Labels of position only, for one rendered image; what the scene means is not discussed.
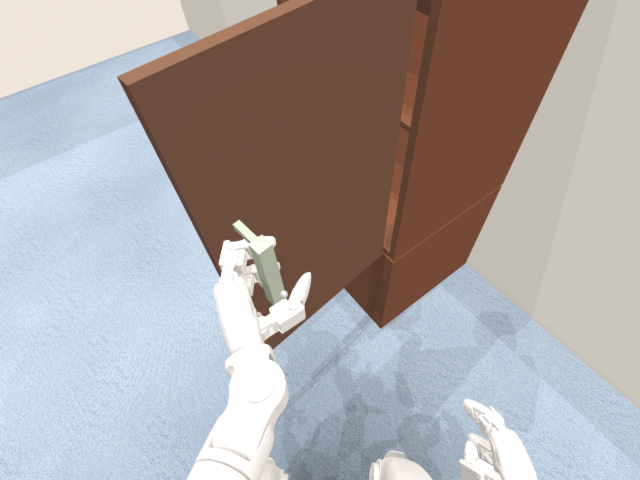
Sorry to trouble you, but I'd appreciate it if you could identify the left robot forearm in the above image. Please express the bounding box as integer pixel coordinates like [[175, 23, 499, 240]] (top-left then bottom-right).
[[186, 343, 289, 480]]

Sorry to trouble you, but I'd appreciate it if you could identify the right robot hand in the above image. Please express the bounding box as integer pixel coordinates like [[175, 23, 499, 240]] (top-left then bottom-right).
[[459, 399, 538, 480]]

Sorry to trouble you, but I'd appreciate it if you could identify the cupboard door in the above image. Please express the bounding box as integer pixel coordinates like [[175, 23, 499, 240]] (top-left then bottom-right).
[[117, 0, 417, 349]]

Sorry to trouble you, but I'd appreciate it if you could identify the right robot thigh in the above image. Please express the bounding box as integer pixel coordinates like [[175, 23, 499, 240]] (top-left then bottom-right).
[[369, 457, 432, 480]]

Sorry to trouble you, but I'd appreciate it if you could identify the handle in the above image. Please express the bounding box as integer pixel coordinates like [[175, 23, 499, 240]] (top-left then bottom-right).
[[233, 220, 287, 305]]

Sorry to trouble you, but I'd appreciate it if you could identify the left robot hand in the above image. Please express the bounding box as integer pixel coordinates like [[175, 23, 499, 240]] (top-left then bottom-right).
[[213, 236, 311, 356]]

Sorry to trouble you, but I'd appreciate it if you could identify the robot right shin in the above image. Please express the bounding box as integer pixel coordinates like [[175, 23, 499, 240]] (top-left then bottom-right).
[[383, 451, 405, 459]]

